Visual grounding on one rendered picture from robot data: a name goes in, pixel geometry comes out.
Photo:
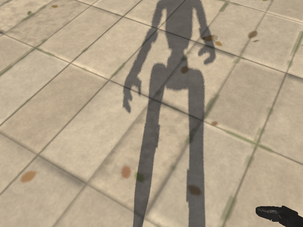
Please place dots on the robot right hand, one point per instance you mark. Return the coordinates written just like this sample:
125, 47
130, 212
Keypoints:
284, 215

